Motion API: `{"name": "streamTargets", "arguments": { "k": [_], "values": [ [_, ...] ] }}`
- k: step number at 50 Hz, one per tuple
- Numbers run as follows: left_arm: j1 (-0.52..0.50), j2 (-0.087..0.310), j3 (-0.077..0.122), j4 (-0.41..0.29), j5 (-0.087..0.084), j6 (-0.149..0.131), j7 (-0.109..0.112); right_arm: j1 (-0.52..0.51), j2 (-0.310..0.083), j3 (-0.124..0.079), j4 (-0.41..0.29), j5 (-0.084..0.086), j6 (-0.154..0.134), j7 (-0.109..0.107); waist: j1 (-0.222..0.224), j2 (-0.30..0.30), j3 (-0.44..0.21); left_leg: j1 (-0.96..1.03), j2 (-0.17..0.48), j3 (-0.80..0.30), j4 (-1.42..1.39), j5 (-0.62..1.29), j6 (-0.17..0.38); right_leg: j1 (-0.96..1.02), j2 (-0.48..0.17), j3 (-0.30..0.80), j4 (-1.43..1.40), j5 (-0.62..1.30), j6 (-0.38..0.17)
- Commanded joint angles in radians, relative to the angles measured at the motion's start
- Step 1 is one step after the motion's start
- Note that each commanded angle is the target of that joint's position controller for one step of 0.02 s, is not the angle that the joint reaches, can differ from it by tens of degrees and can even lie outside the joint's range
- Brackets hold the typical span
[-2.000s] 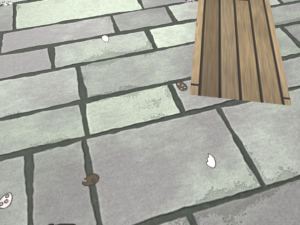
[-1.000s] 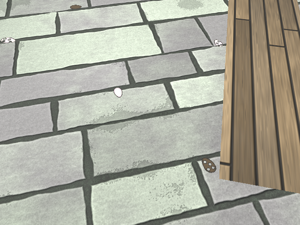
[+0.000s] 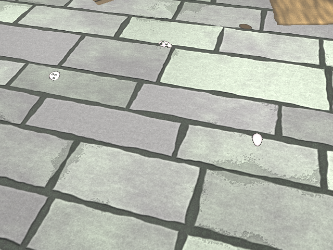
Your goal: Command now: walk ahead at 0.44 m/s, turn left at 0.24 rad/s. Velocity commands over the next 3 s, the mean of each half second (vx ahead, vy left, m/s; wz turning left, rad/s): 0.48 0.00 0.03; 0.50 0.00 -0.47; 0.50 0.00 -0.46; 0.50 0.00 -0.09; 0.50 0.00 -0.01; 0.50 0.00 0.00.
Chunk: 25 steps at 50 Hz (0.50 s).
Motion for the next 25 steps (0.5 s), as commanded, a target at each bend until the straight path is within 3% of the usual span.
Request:
{"name": "streamTargets", "arguments": {
  "k": [1,4,6,10,12,13,14,15,16,17,18,19,20,21,22,24,25],
  "values": [
    [0.018,0.119,0.013,-0.042,0.006,-0.002,0.004,-0.093,-0.087,-0.019,-0.102,-0.012,-0.032,0.011,0.023,-0.164,0.101,-0.374,0.122,-0.010,0.019,0.121,-0.014,0.193,-0.284,0.328,-0.251,-0.115,-0.168],
    [0.054,0.147,0.017,-0.028,-0.002,0.004,0.010,-0.169,-0.039,0.001,-0.136,-0.021,-0.034,0.018,0.042,-0.147,0.097,-0.298,0.127,0.063,-0.138,0.247,-0.050,0.133,-0.238,0.188,-0.271,0.103,-0.171],
    [0.083,0.162,0.018,-0.020,-0.008,0.008,0.012,-0.230,-0.011,0.015,-0.160,-0.017,-0.036,0.025,0.062,-0.148,0.098,-0.210,0.111,0.095,-0.282,0.328,-0.057,0.093,-0.213,0.116,-0.265,0.192,-0.159],
    [0.156,0.181,0.017,0.001,-0.023,0.018,0.009,-0.303,-0.029,0.016,-0.194,-0.002,-0.033,0.041,0.075,-0.155,0.106,-0.108,0.080,0.114,-0.422,0.386,-0.036,0.122,-0.255,0.099,-0.251,0.247,-0.149],
    [0.162,0.190,0.018,0.007,-0.027,0.028,0.011,-0.299,-0.056,0.008,-0.204,0.000,-0.032,0.048,0.047,-0.161,0.105,-0.070,0.069,0.111,-0.466,0.350,-0.006,0.179,-0.286,0.095,-0.214,0.343,-0.133],
    [0.156,0.200,0.020,0.006,-0.027,0.033,0.012,-0.257,-0.079,-0.003,-0.197,-0.003,-0.032,0.048,0.012,-0.166,0.077,0.006,0.049,0.125,-0.483,0.330,0.014,0.197,-0.286,0.077,-0.154,0.492,-0.120],
    [0.149,0.200,0.019,0.005,-0.028,0.039,0.014,-0.156,-0.108,-0.021,-0.168,-0.007,-0.030,0.044,-0.050,-0.157,0.013,0.160,0.023,0.147,-0.507,0.335,0.040,0.186,-0.259,0.035,-0.026,0.657,-0.099],
    [0.152,0.183,0.010,-0.001,-0.020,0.041,0.016,0.002,-0.152,-0.045,-0.121,-0.007,-0.025,0.037,-0.124,-0.138,-0.084,0.389,0.024,0.146,-0.500,0.336,0.069,0.104,-0.213,-0.004,0.165,0.694,-0.070],
    [0.168,0.122,-0.015,-0.033,0.012,0.037,0.014,0.180,-0.231,-0.066,-0.095,-0.023,-0.017,0.020,-0.178,0.018,-0.238,0.706,0.258,-0.116,-0.469,0.321,0.137,-0.137,-0.153,-0.034,0.513,0.353,-0.032],
    [0.289,0.003,-0.049,-0.034,-0.006,0.018,0.008,0.196,-0.269,-0.064,-0.080,-0.027,-0.014,0.030,-0.102,0.287,-0.389,0.899,0.464,-0.583,-0.641,0.063,0.271,-0.420,0.004,0.032,0.807,-0.335,-0.002],
    [0.204,0.135,-0.015,-0.029,-0.039,0.006,0.005,0.170,-0.166,-0.039,-0.087,-0.026,-0.018,0.033,-0.136,0.152,-0.281,0.806,0.432,-0.571,-0.701,-0.028,0.227,-0.515,-0.044,0.122,0.909,-0.334,-0.018],
    [0.115,0.170,-0.003,-0.063,-0.053,0.000,0.004,0.094,-0.135,-0.026,-0.093,-0.023,-0.024,0.031,-0.120,0.113,-0.130,0.671,0.398,-0.409,-0.719,0.038,0.184,-0.566,-0.086,0.100,0.908,-0.240,-0.033],
    [0.084,0.155,-0.003,-0.064,-0.044,0.003,0.010,0.024,-0.113,-0.017,-0.098,-0.027,-0.030,0.032,-0.085,0.040,-0.065,0.536,0.358,-0.297,-0.747,0.138,0.163,-0.523,-0.131,0.084,0.863,-0.150,-0.031],
    [0.084,0.138,0.001,-0.062,-0.028,0.012,0.012,-0.024,-0.089,-0.012,-0.098,-0.033,-0.036,0.035,-0.052,0.038,-0.011,0.434,0.326,-0.211,-0.785,0.195,0.154,-0.486,-0.156,0.084,0.814,-0.093,-0.025],
    [0.111,0.119,0.001,-0.054,-0.026,0.026,0.011,-0.049,-0.079,-0.010,-0.095,-0.041,-0.044,0.036,-0.023,0.062,0.001,0.372,0.308,-0.145,-0.811,0.262,0.148,-0.425,-0.176,0.095,0.793,-0.056,-0.021],
    [0.119,0.081,-0.001,-0.051,-0.029,0.055,0.014,-0.073,-0.057,-0.011,-0.076,-0.039,-0.060,0.037,0.003,0.037,0.030,0.308,0.282,-0.054,-0.870,0.294,0.144,-0.406,-0.181,0.094,0.769,-0.017,-0.015],
    [0.104,0.069,-0.003,-0.065,-0.030,0.064,0.014,-0.073,-0.077,-0.016,-0.065,-0.042,-0.066,0.033,0.013,0.049,0.048,0.287,0.298,-0.023,-0.888,0.334,0.152,-0.427,-0.180,0.100,0.748,0.015,-0.006]
  ]
}}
